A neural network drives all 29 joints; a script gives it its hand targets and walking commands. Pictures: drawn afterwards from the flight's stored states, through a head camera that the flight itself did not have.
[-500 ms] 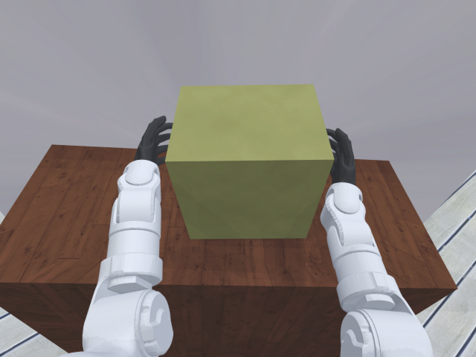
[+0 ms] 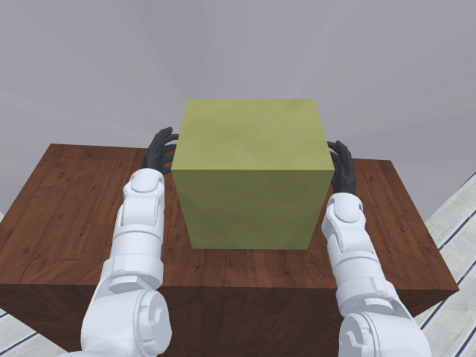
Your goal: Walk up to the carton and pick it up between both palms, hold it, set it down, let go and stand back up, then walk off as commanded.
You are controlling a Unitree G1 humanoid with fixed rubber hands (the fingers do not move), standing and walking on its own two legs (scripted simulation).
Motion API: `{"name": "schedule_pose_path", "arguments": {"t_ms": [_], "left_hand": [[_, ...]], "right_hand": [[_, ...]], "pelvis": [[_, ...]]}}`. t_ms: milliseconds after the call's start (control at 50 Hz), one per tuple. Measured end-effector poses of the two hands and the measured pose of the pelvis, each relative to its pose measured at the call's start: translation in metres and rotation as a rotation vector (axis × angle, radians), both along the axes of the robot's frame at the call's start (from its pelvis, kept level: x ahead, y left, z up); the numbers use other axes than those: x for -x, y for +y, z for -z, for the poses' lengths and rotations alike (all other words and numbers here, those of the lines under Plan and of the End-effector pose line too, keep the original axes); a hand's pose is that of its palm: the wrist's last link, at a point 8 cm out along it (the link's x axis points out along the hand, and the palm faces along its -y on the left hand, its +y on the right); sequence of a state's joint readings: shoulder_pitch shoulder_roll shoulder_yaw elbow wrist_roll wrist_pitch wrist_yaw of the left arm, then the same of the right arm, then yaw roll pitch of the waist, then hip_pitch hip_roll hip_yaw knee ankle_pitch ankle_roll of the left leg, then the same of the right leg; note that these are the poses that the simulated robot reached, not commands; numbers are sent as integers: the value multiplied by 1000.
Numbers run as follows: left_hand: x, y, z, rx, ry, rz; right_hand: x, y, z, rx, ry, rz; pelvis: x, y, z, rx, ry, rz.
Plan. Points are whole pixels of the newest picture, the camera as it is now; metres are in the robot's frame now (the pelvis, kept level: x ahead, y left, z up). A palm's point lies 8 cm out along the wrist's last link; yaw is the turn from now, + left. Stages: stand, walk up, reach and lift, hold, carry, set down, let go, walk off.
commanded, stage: set down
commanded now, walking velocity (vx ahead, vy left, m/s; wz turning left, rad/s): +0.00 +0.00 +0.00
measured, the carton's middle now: (250, 177) +0.43 -0.02 +0.05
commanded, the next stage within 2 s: none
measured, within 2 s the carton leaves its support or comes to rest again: neither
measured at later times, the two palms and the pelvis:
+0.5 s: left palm (157, 175) +0.39 +0.15 +0.09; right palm (342, 195) +0.36 -0.17 +0.09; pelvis +0.00 +0.00 +0.00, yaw +0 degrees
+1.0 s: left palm (162, 176) +0.40 +0.15 +0.08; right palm (344, 203) +0.35 -0.18 +0.08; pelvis +0.01 +0.00 +0.00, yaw +0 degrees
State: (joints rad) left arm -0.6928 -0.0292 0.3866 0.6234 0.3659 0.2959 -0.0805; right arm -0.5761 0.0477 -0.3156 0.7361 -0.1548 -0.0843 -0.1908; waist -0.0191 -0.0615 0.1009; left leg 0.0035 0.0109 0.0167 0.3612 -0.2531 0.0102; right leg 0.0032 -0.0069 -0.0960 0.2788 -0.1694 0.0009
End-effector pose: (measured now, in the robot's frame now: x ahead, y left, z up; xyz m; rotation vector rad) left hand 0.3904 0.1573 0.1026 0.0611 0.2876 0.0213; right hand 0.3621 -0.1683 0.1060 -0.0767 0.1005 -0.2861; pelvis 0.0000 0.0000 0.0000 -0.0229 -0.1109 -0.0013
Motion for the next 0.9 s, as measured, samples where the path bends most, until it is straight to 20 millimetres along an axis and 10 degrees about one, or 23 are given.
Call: {"name": "schedule_pose_path", "arguments": {"t_ms": [900], "left_hand": [[-5,-11,17,21,-40,39]], "right_hand": [[10,-11,28,8,29,31]], "pelvis": [[-6,1,0,1,8,0]]}}
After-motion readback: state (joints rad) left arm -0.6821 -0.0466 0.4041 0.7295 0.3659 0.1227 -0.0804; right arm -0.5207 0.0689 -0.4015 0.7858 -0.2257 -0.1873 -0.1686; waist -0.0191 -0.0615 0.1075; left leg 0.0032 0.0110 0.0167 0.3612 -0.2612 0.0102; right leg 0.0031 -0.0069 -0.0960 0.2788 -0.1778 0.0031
